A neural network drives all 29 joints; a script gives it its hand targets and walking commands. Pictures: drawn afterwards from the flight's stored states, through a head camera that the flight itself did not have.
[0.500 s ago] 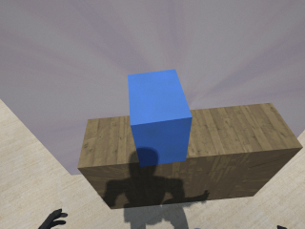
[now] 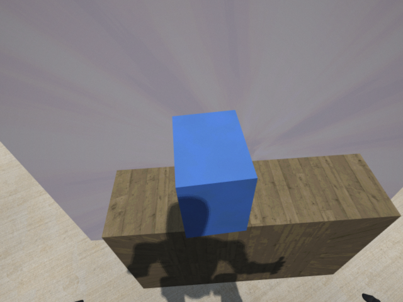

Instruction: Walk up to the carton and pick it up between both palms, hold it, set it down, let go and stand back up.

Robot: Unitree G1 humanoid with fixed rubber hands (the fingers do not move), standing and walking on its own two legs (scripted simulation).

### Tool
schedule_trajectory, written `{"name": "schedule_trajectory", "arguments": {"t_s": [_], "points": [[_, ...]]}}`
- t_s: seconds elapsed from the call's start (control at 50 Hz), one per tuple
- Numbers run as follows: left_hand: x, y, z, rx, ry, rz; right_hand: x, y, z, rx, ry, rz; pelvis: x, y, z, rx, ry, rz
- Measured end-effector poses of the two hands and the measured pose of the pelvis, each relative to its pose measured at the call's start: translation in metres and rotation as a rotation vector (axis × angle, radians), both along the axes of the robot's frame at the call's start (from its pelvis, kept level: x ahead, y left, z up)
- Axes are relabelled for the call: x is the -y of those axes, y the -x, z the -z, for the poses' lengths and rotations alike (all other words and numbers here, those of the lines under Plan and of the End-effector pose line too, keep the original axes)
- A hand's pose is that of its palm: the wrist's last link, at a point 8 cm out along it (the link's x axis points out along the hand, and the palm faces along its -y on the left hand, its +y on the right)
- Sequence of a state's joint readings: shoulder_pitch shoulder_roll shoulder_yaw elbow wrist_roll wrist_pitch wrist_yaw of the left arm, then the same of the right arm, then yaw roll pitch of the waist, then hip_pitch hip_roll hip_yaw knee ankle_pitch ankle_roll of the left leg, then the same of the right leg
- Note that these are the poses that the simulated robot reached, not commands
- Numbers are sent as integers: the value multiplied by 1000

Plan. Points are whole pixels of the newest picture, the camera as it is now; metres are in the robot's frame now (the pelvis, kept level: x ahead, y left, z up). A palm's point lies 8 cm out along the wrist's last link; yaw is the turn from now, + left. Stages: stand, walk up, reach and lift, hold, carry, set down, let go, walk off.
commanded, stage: walk up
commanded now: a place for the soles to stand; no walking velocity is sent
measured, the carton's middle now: (210, 174) +0.47 +0.02 -0.08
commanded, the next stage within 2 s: none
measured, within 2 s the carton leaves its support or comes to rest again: neither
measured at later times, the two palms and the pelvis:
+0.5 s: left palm out of the picture +0.10 +0.29 -0.09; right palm out of the picture +0.05 -0.33 -0.12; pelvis +0.01 -0.02 +0.00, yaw +1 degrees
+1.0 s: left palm (97, 274) +0.21 +0.26 -0.07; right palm (397, 285) +0.21 -0.37 -0.12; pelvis +0.12 -0.06 -0.01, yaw +4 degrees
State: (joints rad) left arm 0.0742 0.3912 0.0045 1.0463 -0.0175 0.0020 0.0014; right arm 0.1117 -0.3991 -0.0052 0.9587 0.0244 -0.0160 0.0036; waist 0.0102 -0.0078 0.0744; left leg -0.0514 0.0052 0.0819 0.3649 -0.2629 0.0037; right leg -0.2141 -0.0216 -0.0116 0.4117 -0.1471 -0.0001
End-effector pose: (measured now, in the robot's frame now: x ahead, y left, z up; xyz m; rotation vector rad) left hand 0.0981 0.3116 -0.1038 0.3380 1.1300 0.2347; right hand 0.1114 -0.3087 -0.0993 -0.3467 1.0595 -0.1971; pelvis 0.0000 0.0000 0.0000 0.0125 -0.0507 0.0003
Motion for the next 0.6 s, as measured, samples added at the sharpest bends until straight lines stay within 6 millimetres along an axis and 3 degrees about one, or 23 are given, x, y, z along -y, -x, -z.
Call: {"name": "schedule_trajectory", "arguments": {"t_s": [0.18,0.4,0.52,0.6], "points": [[5,18,4,-58,8,-36,-5,21,11,-68,-28,41,2,4,-3,-3,-1,-1],[13,21,0,-47,20,-25,-7,38,14,-83,-44,51,7,2,-5,-14,-6,-2],[24,-5,-10,-12,-2,37,25,67,18,-160,-1,91,26,-18,-2,-13,-18,-8],[40,-30,-8,-3,-36,64,55,66,29,-201,-4,120,48,-41,9,3,-27,4]]}}
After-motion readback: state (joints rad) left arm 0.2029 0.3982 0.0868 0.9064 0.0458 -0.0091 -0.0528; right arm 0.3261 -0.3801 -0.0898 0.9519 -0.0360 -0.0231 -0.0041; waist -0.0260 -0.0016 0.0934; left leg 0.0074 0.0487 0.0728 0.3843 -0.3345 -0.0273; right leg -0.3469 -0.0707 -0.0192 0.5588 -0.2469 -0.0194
